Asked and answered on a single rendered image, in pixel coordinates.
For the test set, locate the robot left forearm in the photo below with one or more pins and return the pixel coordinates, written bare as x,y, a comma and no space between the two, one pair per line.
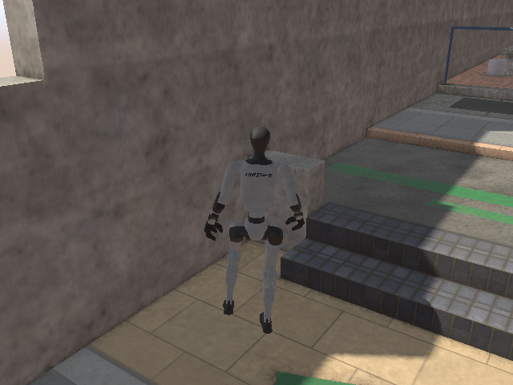
216,211

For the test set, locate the right robot shin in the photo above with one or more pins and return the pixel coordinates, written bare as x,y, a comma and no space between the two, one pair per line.
268,296

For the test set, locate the robot right upper arm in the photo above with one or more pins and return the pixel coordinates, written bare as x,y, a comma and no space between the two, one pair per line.
288,183

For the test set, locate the robot left upper arm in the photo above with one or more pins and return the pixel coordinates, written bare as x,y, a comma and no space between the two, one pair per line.
228,181

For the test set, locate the robot right forearm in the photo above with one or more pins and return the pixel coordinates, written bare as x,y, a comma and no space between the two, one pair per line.
296,210

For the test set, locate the left robot hand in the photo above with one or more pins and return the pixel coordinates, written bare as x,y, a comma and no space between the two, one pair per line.
208,228

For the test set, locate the right robot thigh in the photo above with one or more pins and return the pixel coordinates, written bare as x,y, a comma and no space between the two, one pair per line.
272,249

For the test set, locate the right robot hand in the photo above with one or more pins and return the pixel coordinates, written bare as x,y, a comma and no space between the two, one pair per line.
298,226

